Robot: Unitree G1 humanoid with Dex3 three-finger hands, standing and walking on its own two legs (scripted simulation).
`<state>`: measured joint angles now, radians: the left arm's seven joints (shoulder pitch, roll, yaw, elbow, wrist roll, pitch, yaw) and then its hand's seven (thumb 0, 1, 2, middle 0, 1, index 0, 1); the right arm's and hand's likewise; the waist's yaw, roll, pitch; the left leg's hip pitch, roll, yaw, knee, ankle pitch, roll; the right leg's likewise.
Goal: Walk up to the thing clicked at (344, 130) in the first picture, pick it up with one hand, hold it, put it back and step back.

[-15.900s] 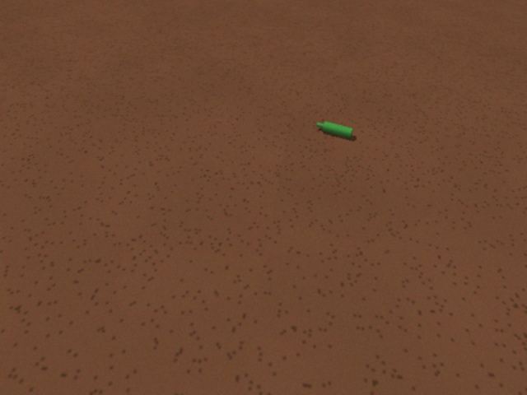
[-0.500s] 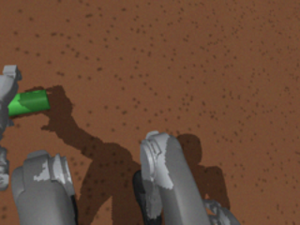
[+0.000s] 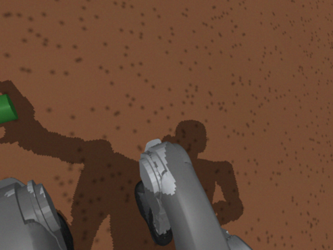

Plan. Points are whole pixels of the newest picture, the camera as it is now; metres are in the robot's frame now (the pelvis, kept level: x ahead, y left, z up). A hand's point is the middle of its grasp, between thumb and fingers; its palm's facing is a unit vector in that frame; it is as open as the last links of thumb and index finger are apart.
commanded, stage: rest palm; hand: left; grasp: from above
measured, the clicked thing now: out of the picture +0.45 +0.34 -0.27
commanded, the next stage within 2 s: close in 0.86 s
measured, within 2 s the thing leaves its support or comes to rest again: neither
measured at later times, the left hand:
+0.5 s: hand out of the picture +0.44 +0.32 -0.24, palm faces -0.42 -0.13 -0.90, open 13.9 cm
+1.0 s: hand out of the picture +0.44 +0.32 -0.25, palm faces -0.44 -0.15 -0.89, open 13.7 cm
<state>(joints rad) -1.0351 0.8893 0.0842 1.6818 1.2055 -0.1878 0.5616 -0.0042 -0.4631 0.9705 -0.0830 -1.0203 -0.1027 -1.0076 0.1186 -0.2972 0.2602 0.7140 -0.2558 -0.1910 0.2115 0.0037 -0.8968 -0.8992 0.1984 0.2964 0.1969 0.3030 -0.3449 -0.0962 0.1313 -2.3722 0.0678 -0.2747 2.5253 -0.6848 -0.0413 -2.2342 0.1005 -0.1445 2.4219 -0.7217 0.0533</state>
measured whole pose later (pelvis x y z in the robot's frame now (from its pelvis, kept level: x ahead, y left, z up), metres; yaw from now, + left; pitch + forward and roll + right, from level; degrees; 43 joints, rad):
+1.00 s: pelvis +0.00 +0.01 +0.00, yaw -3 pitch +26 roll -14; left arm -1.04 0.98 0.05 1.74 1.21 -0.20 0.63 0.00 -0.46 0.97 -0.10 -1.03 -0.11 -1.03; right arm 0.07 -0.33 0.33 0.68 -0.28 -0.27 0.26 0.00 -0.91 -0.91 0.20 0.30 0.20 0.30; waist -0.35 -0.15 0.17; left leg -2.35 0.06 -0.33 2.55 -0.70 -0.04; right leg -2.18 0.12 -0.19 2.40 -0.71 0.07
